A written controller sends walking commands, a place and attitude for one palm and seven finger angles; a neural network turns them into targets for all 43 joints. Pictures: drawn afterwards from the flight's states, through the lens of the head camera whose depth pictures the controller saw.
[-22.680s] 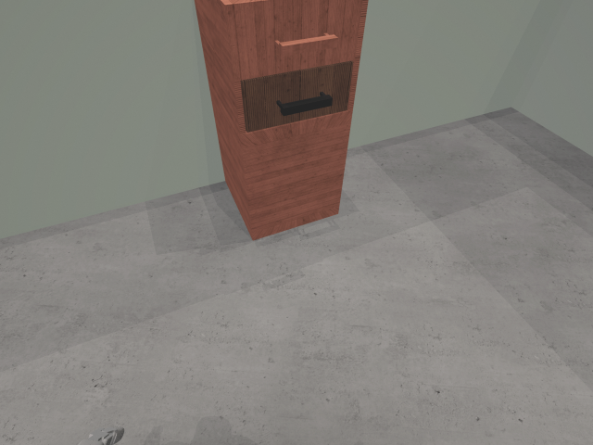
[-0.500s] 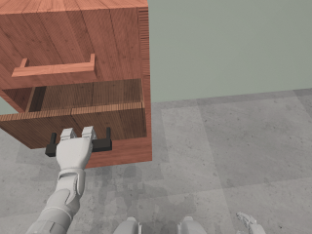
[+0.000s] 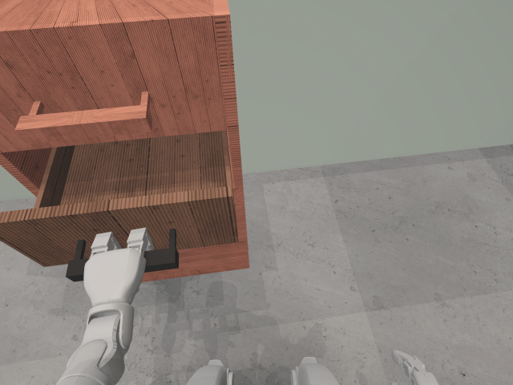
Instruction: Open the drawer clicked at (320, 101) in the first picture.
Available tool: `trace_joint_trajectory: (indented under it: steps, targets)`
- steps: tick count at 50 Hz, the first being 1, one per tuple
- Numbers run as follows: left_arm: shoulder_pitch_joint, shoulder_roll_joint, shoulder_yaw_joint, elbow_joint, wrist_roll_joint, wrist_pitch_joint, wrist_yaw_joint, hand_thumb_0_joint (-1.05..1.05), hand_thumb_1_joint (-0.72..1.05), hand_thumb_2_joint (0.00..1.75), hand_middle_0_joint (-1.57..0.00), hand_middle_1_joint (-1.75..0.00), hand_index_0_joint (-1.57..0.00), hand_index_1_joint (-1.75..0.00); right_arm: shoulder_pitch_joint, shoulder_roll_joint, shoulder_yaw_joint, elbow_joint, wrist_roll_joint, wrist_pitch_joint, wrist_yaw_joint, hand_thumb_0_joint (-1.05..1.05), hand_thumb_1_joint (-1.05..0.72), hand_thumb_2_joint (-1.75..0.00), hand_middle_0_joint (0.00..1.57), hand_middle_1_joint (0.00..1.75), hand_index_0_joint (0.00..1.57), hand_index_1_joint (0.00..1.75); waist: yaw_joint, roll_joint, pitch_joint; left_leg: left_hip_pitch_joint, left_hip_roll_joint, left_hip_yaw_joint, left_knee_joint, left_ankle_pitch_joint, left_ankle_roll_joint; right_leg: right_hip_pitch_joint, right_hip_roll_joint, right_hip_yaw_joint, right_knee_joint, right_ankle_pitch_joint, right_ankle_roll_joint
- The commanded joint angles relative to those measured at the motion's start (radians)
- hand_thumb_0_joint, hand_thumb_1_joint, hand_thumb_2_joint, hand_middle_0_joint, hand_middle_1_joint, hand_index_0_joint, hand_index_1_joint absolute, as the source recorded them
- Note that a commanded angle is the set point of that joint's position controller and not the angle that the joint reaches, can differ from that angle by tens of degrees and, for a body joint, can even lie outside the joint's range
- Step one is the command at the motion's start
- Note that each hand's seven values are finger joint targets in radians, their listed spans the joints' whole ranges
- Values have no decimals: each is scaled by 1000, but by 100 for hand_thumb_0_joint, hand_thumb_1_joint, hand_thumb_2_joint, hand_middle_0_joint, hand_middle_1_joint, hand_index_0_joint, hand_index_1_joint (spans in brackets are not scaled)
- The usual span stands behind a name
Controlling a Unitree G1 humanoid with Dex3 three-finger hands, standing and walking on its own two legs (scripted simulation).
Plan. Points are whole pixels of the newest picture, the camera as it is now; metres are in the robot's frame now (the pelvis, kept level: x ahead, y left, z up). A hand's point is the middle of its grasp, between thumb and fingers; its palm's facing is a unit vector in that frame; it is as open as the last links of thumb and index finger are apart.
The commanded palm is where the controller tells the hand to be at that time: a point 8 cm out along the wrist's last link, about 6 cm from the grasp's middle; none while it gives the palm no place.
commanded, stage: pull the drawer open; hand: left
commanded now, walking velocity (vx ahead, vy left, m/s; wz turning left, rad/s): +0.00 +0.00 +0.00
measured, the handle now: (126, 252) +0.34 +0.24 -0.05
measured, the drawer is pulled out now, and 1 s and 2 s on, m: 0.14 0.26 0.30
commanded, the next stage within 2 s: open the thumb to release the handle in 1.56 s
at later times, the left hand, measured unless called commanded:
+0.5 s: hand (125, 328) +0.22 +0.22 -0.07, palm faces -0.06 -0.08 -1.00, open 6.0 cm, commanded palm +0.19 +0.21 -0.01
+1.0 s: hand (122, 361) +0.17 +0.21 -0.06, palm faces -0.09 -0.09 -0.99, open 6.1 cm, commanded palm +0.13 +0.20 -0.01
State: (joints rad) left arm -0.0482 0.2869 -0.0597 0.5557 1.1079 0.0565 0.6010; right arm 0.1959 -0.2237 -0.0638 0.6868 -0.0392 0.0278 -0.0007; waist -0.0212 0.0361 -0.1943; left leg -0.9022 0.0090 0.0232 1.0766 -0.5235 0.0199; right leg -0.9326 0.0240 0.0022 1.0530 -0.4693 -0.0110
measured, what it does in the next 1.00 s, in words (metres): stands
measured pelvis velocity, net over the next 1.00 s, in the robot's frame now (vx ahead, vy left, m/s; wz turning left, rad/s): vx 0.00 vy -0.01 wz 0.01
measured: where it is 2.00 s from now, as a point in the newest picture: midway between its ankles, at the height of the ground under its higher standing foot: outside the picture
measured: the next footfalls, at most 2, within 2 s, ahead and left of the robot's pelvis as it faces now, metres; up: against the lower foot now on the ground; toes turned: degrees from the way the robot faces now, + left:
none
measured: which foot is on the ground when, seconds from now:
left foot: down 0.00-1.00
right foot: down 0.00-1.00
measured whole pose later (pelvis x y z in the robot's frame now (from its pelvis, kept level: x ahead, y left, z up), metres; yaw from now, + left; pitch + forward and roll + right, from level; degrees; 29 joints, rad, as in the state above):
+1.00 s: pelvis +0.00 -0.01 -0.01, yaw +0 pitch +18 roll +0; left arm 0.47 0.26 -0.09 0.13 1.12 0.04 0.60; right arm 0.12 -0.21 -0.03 0.57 -0.07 0.04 0.02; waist 0.02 0.03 -0.21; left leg -0.90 0.01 0.01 1.16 -0.57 0.00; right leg -0.94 0.03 -0.01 1.15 -0.53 -0.03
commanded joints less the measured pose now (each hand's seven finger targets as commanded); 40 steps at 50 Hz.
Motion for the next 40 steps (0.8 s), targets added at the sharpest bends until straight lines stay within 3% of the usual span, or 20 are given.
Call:
trace_joint_trajectory:
  steps: [1,5,8,13,15,16,17,20,26,30,34,37,40]
  targets:
    - [6,114,63,-250,-18,4,66,0,90,90,-40,-135,-40,-135,-34,-131,-37,-141,-2,-43,1,0,-90,-90,20,30,20,30,38,0,-333,243,-19,-8,-127,433,-1,233,14,-43,-116,392,-42]
    - [45,102,54,-266,-11,15,72,0,90,90,-40,-135,-40,-135,-50,-129,-35,-148,-1,-43,3,0,-90,-90,20,30,20,30,29,-26,-277,225,-21,-10,-131,375,0,212,13,-45,-124,346,-39]
    - [93,92,41,-330,0,16,82,0,90,90,-40,-135,-40,-135,-64,-125,-33,-164,-5,-43,6,0,-90,-90,20,30,20,30,40,17,-307,262,-18,-13,-125,424,-3,206,14,-49,-108,362,-43]
    - [212,70,26,-395,-3,32,83,0,90,90,-40,-135,-40,-135,-86,-120,-30,-184,-8,-34,12,0,-90,-90,20,30,20,30,44,-5,-306,282,-13,-17,-117,466,-4,213,12,-49,-107,393,-40]
    - [233,51,1,-432,-5,33,81,0,90,90,-40,-135,-40,-135,-96,-118,-26,-195,-8,-33,14,0,-90,-90,20,30,20,30,40,-3,-290,287,-12,-20,-118,466,-3,208,11,-52,-108,389,-39]
    - [246,76,26,-451,0,32,84,0,90,90,-40,-135,-40,-135,-106,-119,-23,-201,-10,-31,14,0,-90,-90,20,30,20,30,49,15,-293,289,-10,-23,-119,478,-5,207,11,-50,-103,384,-44]
    - [270,66,16,-466,5,33,86,0,90,90,-40,-135,-40,-135,-108,-115,-21,-206,-11,-28,15,0,-90,-90,20,30,20,30,52,21,-309,299,-10,-23,-115,486,-5,203,11,-52,-95,383,-42]
    - [298,56,10,-471,6,29,83,0,90,90,-40,-135,-40,-135,-119,-112,-19,-210,-15,-28,14,0,-90,-90,20,30,20,30,44,-10,-269,279,-12,-22,-111,435,-4,191,12,-50,-102,362,-41]
    - [328,57,3,-521,25,16,88,0,90,90,-40,-135,-40,-135,-146,-109,-9,-225,-23,-29,13,0,-90,-90,20,30,20,30,47,27,-248,272,-12,-33,-104,403,-6,148,13,-56,-89,301,-48]
    - [365,41,-16,-540,24,13,84,0,90,90,-40,-135,-40,-135,-155,-105,-8,-234,-27,-31,15,0,-90,-90,20,30,20,30,46,1,-244,261,-16,-31,-96,363,-4,141,11,-52,-88,279,-46]
    - [400,66,15,-544,16,4,79,0,90,90,-40,-135,-40,-135,-164,-102,-4,-237,-27,-34,9,0,-90,-90,20,30,20,30,52,-33,-239,225,-23,-22,-85,321,-1,156,8,-39,-87,286,-44]
    - [446,78,30,-561,14,-4,78,0,90,90,-40,-135,-40,-135,-169,-99,-1,-247,-28,-36,9,0,-90,-90,20,30,20,30,68,-15,-252,214,-27,-18,-82,311,-2,162,6,-34,-78,279,-46]
    - [491,66,21,-577,4,-11,71,0,90,90,-40,-135,-40,-135,-170,-98,-2,-253,-27,-39,10,0,-90,-90,20,30,20,30,68,-19,-236,196,-30,-14,-74,295,1,167,4,-27,-82,280,-46]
